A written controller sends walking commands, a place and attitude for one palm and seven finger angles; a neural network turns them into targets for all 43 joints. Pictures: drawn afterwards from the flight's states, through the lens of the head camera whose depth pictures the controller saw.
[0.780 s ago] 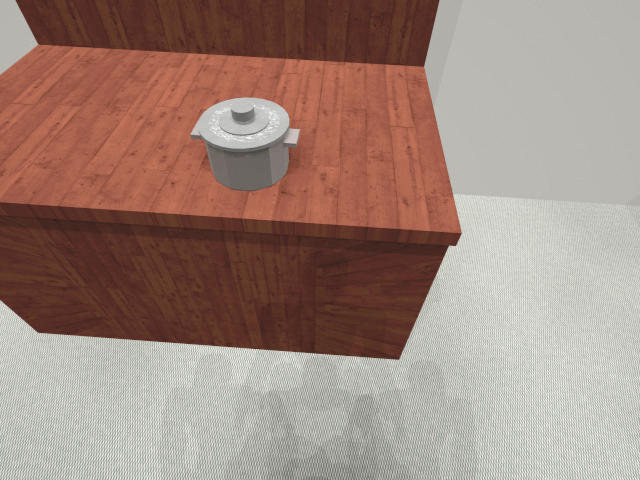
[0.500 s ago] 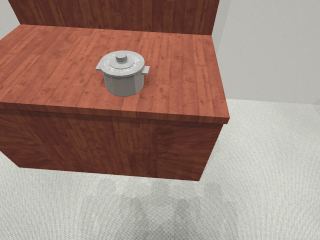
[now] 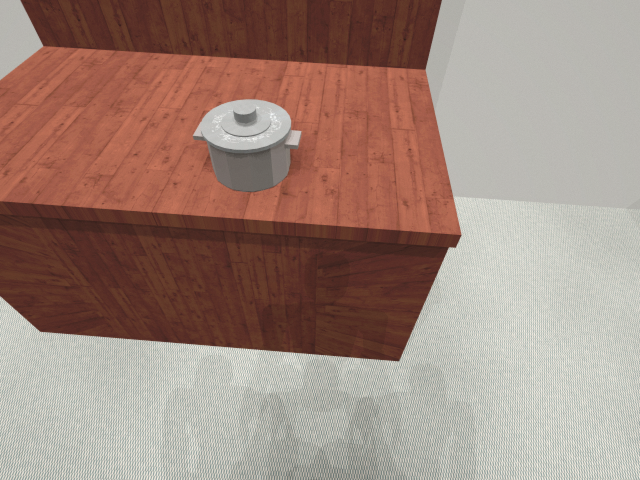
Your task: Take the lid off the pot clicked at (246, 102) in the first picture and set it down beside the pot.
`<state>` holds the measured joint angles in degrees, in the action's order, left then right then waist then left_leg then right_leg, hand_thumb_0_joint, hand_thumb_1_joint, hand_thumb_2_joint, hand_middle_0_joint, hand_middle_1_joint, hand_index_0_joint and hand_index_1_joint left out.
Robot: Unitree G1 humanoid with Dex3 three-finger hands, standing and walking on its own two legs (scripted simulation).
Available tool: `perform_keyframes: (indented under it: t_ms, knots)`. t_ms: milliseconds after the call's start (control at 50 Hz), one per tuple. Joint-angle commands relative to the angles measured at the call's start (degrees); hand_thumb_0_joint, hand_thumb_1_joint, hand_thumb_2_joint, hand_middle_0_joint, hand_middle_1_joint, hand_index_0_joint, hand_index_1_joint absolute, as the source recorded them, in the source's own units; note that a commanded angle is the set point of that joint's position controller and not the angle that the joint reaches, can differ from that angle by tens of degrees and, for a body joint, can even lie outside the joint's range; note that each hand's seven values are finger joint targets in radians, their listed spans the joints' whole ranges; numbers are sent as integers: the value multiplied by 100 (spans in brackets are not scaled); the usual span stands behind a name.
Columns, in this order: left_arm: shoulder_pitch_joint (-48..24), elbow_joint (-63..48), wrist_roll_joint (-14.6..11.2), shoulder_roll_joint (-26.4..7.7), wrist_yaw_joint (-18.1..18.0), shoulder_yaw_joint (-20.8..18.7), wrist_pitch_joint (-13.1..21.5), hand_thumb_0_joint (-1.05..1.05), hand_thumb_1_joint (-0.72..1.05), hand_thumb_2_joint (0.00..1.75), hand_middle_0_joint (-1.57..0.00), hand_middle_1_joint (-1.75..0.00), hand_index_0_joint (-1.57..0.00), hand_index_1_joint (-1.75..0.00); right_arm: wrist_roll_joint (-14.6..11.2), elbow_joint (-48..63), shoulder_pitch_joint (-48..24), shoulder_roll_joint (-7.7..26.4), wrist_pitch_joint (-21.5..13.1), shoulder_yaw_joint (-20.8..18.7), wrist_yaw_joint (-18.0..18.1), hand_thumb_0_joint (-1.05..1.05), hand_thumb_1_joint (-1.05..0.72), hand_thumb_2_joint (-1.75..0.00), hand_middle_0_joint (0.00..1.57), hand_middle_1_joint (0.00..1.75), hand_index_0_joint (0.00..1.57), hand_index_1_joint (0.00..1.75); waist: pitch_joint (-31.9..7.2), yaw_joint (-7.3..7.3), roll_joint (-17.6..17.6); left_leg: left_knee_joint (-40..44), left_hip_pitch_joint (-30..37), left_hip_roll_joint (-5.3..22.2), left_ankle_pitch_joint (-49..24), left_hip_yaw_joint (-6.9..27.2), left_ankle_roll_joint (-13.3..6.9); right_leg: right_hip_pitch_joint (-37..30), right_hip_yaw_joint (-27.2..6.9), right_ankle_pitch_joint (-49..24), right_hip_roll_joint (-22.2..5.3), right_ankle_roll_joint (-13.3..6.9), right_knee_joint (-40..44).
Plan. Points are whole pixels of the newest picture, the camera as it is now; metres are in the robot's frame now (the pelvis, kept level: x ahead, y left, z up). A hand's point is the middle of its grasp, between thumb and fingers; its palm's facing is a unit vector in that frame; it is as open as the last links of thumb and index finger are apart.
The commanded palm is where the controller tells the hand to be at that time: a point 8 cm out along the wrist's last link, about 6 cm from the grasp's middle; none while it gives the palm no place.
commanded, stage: take the last steps up to it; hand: left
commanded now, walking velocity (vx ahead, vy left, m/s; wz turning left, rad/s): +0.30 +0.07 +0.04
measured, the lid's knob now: (244, 112) +0.76 +0.20 +0.05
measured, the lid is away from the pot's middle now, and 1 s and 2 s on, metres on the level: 0.00 0.00 0.00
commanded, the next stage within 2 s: come to a stop and stand still in 0.66 s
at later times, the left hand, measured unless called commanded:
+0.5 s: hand out of the picture +0.08 +0.25 -0.19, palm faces +0.04 -0.99 -0.16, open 7.4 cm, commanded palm none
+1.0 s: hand (181, 345) +0.35 +0.27 -0.17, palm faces +0.01 -0.97 -0.24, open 7.2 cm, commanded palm none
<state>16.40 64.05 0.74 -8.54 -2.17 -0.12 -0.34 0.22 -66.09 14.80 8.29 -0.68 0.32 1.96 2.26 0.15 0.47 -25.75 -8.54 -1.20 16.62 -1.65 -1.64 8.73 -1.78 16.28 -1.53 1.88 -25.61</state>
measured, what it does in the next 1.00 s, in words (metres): walks ahead: left foot, then right foot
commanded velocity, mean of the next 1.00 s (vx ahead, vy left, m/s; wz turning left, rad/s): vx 0.08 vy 0.03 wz -0.02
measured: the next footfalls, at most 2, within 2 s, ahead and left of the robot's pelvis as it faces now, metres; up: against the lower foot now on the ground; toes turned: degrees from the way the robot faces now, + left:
left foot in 0.34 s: +0.10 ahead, +0.13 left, +0.00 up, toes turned +5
right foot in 0.80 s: +0.35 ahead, +0.00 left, +0.00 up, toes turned -4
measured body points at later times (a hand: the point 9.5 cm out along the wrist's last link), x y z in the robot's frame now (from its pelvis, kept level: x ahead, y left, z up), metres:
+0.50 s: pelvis +0.11 +0.07 -0.01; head +0.14 +0.09 +0.44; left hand +0.08 +0.30 -0.17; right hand +0.10 -0.17 -0.15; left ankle +0.06 +0.13 -0.74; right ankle +0.04 -0.08 -0.65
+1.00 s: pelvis +0.27 +0.09 -0.01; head +0.31 +0.08 +0.44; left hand +0.35 +0.32 -0.15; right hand +0.28 -0.14 -0.17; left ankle +0.24 +0.22 -0.67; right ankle +0.31 +0.00 -0.74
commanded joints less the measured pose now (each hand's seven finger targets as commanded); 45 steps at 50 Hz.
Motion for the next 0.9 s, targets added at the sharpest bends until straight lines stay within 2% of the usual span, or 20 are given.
perform_keyframes:
  t_ms: [0, 40, 100, 140, 180, 240, 280, 300, 340, 360, 420, 480, 660, 720, 760, 780, 800, 820, 840, 880]
  knots:
    - [461, -159, 41, -576, -4, -144, 66, 0, 90, 90, -20, -30, -20, -30, 34, 100, 493, 717, -49, -160, 38, 0, -90, -90, 20, 30, 20, 30, 165, -26, -150, 518, -48, 639, -135, 587, -154, 284, -101, -2, -273, -328, 191]
    - [479, -194, 81, -616, 59, -189, 31, 0, 90, 90, -20, -30, -20, -30, 78, 164, 450, 763, 1, -219, -8, 0, -90, -90, 20, 30, 20, 30, 595, -68, -124, 632, -558, 592, 1367, 706, -225, 548, -202, 1136, -253, -413, 245]
    - [736, -240, 101, -742, 114, -294, 36, 0, 90, 90, -20, -30, -20, -30, 98, 345, 384, 725, 23, -253, -52, 0, -90, -90, 20, 30, 20, 30, 946, -198, 195, 45, -1270, 362, 1860, 584, -253, 529, -695, 2021, -421, -642, 501]
    - [1136, -175, 67, -958, 89, -406, 93, 0, 90, 90, -20, -30, -20, -30, 112, 548, 225, 543, -15, -244, -85, 0, -90, -90, 20, 30, 20, 30, 934, -340, 1164, -1286, -2125, 5, 1209, -85, -101, -115, -1897, 2490, -1195, -1083, 1229]
    - [1420, -155, 62, -1030, 41, -475, 227, 0, 90, 90, -20, -30, -20, -30, 108, 819, -252, 574, -128, -266, -120, 0, -90, -90, 20, 30, 20, 30, 805, -451, 1108, -2290, -2813, 240, 1292, 1, -36, -726, -2642, 1093, -1885, -1569, 1477]
    - [967, -282, 138, -999, 5, -512, 312, 0, 90, 90, -20, -30, -20, -30, 36, 971, -181, 534, -226, -314, -163, 0, -90, -90, 20, 30, 20, 30, 548, -165, 828, -1938, -2410, 570, 1505, 346, -69, -542, -1926, -419, -1974, -1532, 900]
    - [406, -409, 110, -987, 53, -512, 280, 0, 90, 90, -20, -30, -20, -30, 22, 675, 689, 378, -262, -275, -168, 0, -90, -90, 20, 30, 20, 30, 255, 303, 682, -476, -389, 210, 360, -208, -39, 579, -769, -464, -1292, -1017, 401]
    - [268, -478, 89, -827, 106, -491, 253, 0, 90, 90, -20, -30, -20, -30, 35, 438, 1338, 464, -281, -302, -123, 0, -90, -90, 20, 30, 20, 30, 159, 525, 109, -172, 520, -45, 84, -312, -33, 1166, -216, -207, -728, -816, -386]
    - [143, -789, 23, -395, 169, -417, 204, 0, 90, 90, -20, -30, -20, -30, 182, 228, 2475, 1418, -304, -522, -10, 0, -90, -90, 20, 30, 20, 30, 99, 786, -2360, 1594, 1140, 2054, 1375, 3177, -684, 3063, 595, 1837, 308, -308, -3556]
    - [-9, -839, 70, -453, 148, -426, 227, 0, 90, 90, -20, -30, -20, -30, 172, 327, 2173, 1372, -233, -482, 0, 0, -90, -90, 20, 30, 20, 30, 373, 671, -1519, 1647, 840, 2313, 1134, 3431, -1064, 3331, 2, 1586, 4, -448, -4305]
    - [15, -601, 123, -353, 236, -409, 255, 0, 90, 90, -20, -30, -20, -30, 133, 666, 1148, 780, -376, -286, -2, 0, -90, -90, 20, 30, 20, 30, 750, 153, 182, 1548, 50, 1894, -675, 2156, -1054, 3197, -26, 351, -458, -395, -4667]
    - [287, -532, 80, -230, 262, -367, 209, 0, 90, 90, -20, -30, -20, -30, 56, 521, 1228, 654, -527, -189, 56, 0, -90, -90, 20, 30, 20, 30, 236, -13, -437, 1207, 679, 1371, -3654, 780, -791, 2995, 233, -13, -312, -238, -4421]
    - [-1064, -1168, 37, -203, 260, -272, 192, 0, 90, 90, -20, -30, -20, -30, 103, 294, 1535, 602, -490, -168, 123, 0, -90, -90, 20, 30, 20, 30, 169, 186, -549, 854, 1276, 1132, -5477, 109, -523, 2442, 960, -456, 81, -427, -1699]
    - [-270, -962, 55, -389, 169, -308, 250, 0, 90, 90, -20, -30, -20, -30, 59, 290, 1374, 779, -433, -236, 124, 0, -90, -90, 20, 30, 20, 30, -317, -186, -490, -192, 1240, 1271, -6456, 111, -337, 1110, 918, -757, 333, -660, -968]
    - [959, -553, 86, -699, 98, -426, 328, 0, 90, 90, -20, -30, -20, -30, -37, 388, 1111, 758, -378, -282, 129, 0, -90, -90, 20, 30, 20, 30, -792, -772, -118, -2184, -53, 864, -5321, 60, 46, -1012, 398, -2435, -71, -1026, -277]
    - [1377, -453, 79, -1076, 11, -526, 358, 0, 90, 90, -20, -30, -20, -30, -104, 514, 1294, 503, -369, -286, 106, 0, -90, -90, 20, 30, 20, 30, -1355, -769, 856, -4192, -1745, -97, -711, -200, 336, -2427, -1887, -5880, -1803, -1954, -453]
    - [1202, -525, -40, -1241, -10, -457, 338, 0, 90, 90, -20, -30, -20, -30, -117, 501, 1391, 555, -279, -277, 155, 0, -90, -90, 20, 30, 20, 30, -1662, -512, 547, -5162, -1549, -101, 1948, 391, 288, -1854, -2264, -7155, -2680, -2508, -152]
    - [718, -642, -27, -1076, -76, -429, 282, 0, 90, 90, -20, -30, -20, -30, -86, 550, 1082, 399, -207, -278, 165, 0, -90, -90, 20, 30, 20, 30, -718, -351, 104, -4890, -1599, 123, 1859, 668, 196, -837, -1800, -6365, -2477, -2450, 180]
    - [229, -805, 6, -933, -86, -383, 262, 0, 90, 90, -20, -30, -20, -30, -54, 583, 874, 292, -80, -292, 120, 0, -90, -90, 20, 30, 20, 30, -328, -203, 307, -4816, -1495, 228, 1568, 567, 220, 125, -1502, -5723, -2113, -2240, 323]
    - [-372, -985, 38, -684, -146, -309, 187, 0, 90, 90, -20, -30, -20, -30, -22, 537, 931, 164, 149, -288, 109, 0, -90, -90, 20, 30, 20, 30, -168, 179, 211, -4263, -1193, 364, 1390, 509, 284, 956, -713, -5001, -1711, -1873, 456]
